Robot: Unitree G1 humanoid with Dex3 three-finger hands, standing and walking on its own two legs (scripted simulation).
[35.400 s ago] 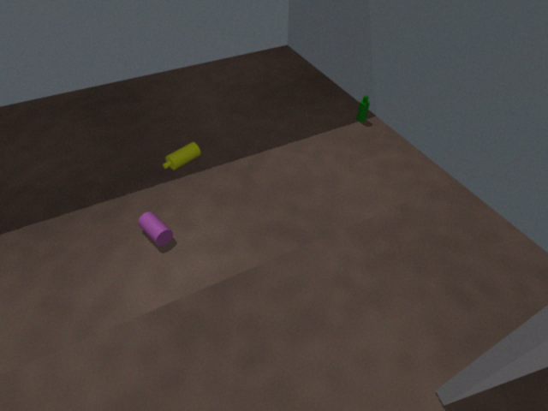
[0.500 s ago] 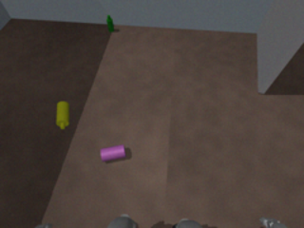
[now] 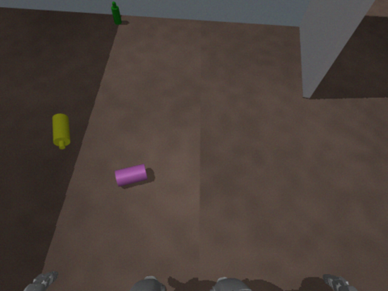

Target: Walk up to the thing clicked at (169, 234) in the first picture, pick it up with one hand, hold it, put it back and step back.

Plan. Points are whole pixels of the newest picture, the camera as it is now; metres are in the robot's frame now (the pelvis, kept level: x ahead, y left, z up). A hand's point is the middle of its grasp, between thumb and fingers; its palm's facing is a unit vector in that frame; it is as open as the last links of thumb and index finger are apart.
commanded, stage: walk up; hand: left
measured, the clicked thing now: (131, 175) +0.68 +0.27 -0.71
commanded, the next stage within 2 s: stand in 1.82 s
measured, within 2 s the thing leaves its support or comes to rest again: neither
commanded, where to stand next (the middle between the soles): +0.33 +0.00 m, yaw +5 degrees
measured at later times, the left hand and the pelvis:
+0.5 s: hand out of the picture -0.03 +0.24 -0.15, palm faces +0.08 -0.93 -0.35, open 7.4 cm; pelvis -0.14 -0.03 +0.00, yaw +5 degrees
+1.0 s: hand out of the picture -0.16 +0.23 -0.14, palm faces +0.09 -0.91 -0.40, open 7.4 cm; pelvis -0.18 -0.04 +0.01, yaw +4 degrees
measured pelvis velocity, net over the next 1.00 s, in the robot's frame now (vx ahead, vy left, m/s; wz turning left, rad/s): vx -0.18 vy -0.04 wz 0.07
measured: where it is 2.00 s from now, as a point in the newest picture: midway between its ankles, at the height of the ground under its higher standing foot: outside the picture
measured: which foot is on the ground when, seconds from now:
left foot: down 0.00-0.08, up 0.10-0.38, down 0.40-0.72, up 0.74-0.94, down 0.96-1.00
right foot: up 0.00-0.02, down 0.04-0.42, up 0.44-0.68, down 0.70-1.00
